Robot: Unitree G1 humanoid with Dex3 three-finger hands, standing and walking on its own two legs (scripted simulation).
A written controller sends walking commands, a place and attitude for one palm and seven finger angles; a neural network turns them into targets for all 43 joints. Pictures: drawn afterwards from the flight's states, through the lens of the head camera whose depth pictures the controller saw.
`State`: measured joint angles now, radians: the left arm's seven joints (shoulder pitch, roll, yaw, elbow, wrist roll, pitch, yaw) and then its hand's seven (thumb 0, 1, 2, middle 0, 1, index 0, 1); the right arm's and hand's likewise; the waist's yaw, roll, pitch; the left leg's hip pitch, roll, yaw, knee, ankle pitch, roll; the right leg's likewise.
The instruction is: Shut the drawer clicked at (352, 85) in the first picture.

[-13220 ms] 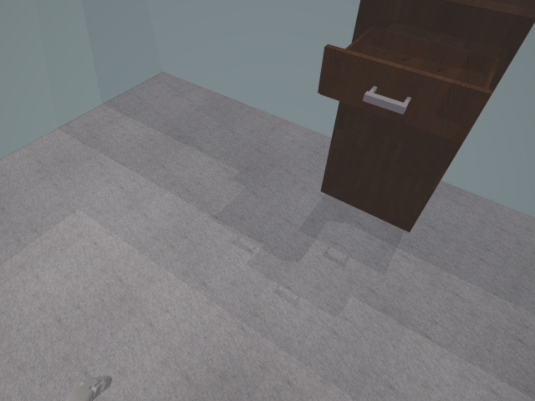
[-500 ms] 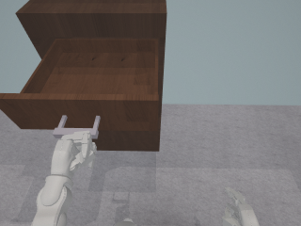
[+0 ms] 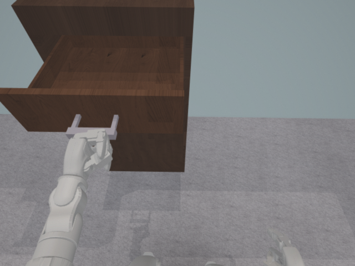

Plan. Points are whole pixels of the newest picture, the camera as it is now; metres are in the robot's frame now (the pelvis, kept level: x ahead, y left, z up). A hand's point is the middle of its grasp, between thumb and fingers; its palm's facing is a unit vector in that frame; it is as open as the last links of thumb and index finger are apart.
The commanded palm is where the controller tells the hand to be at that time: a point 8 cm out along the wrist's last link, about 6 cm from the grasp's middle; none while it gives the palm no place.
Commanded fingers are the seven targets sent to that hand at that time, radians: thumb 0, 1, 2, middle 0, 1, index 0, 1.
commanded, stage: push the drawer shut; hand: left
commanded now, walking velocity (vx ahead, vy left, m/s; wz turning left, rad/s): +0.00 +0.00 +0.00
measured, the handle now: (94, 126) +0.42 +0.22 +0.07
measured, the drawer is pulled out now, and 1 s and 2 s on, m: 0.24 0.12 0.00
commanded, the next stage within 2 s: none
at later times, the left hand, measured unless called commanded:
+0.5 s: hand (115, 129) +0.41 +0.17 +0.07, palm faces +0.00 -1.00 -0.03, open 2.8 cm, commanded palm +0.39 +0.22 +0.07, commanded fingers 0.00 0.90 0.90 -1.40 -1.60 -1.40 -1.60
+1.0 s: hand (118, 110) +0.47 +0.17 +0.07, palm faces +0.02 -1.00 -0.02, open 2.9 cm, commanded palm +0.45 +0.22 +0.07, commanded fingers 0.00 0.90 0.90 -1.40 -1.60 -1.40 -1.60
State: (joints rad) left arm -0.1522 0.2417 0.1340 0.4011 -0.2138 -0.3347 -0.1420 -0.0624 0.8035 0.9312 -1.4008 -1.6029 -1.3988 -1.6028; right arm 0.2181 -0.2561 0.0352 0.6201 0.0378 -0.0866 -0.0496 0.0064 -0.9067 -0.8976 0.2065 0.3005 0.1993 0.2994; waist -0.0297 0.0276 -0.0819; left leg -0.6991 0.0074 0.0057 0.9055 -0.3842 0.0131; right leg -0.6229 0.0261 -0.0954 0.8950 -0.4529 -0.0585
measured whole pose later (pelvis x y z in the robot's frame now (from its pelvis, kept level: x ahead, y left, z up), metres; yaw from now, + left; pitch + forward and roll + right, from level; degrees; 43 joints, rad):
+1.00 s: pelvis +0.00 +0.02 -0.01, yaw -2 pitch +16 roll -2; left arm -0.71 0.33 0.28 1.01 -0.11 -0.42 -0.11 -0.03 0.79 0.90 -1.40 -1.60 -1.40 -1.60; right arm 0.34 -0.26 0.02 0.65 0.01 0.02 0.00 0.00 -0.91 -0.90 0.21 0.30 0.20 0.30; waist -0.11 0.02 -0.11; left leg -0.83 0.01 0.03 0.96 -0.40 0.04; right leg -0.76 0.03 -0.07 0.93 -0.45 -0.04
